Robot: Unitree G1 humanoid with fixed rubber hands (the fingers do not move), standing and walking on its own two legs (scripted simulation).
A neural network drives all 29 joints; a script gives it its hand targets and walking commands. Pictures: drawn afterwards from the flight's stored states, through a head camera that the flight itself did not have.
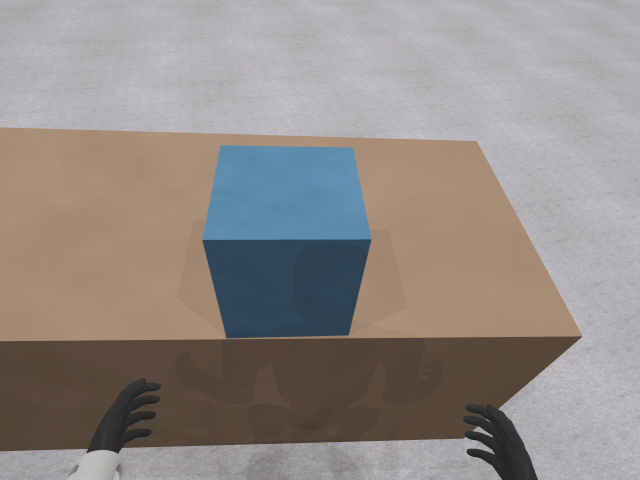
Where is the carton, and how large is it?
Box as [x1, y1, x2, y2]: [202, 145, 370, 337]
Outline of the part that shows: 220,145 202,240 226,337 347,335 351,323 370,242 367,219 352,147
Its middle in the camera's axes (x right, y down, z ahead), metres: -0.05 +0.00 +0.64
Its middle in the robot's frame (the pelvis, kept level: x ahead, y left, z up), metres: +0.46 +0.07 -0.01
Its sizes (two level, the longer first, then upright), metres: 0.210 0.200 0.250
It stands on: a pedestal, 0.64 m high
